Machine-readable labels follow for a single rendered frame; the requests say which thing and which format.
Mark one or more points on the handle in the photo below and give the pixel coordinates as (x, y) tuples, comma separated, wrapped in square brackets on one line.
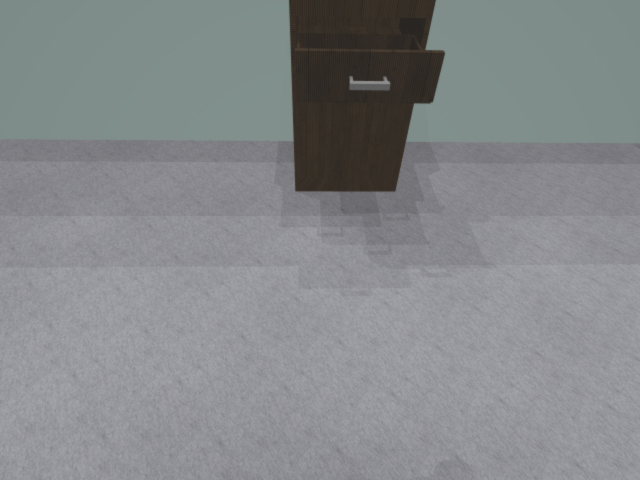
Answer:
[(369, 85)]

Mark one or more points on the cabinet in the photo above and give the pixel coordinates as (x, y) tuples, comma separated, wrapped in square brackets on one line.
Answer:
[(352, 146)]

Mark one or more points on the drawer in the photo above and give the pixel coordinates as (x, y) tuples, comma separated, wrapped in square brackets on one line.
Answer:
[(324, 62)]

